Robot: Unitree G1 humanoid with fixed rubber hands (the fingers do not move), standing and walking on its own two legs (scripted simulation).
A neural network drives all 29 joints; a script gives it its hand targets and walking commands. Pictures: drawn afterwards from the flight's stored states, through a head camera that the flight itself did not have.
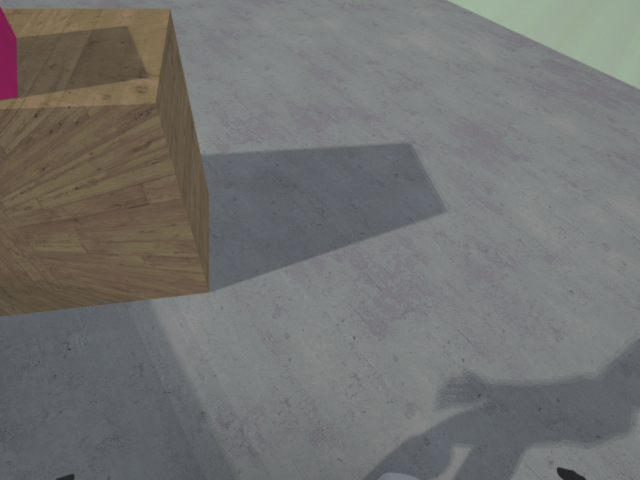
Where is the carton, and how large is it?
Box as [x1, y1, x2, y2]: [0, 7, 17, 99]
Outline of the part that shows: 0,7 1,99 17,96 15,36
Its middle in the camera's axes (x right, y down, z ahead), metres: -0.80 -0.43 +0.79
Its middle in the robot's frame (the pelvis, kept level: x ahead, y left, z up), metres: +0.98 +0.74 +0.09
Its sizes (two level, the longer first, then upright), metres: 0.301 0.230 0.185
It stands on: a pedestal, 0.76 m high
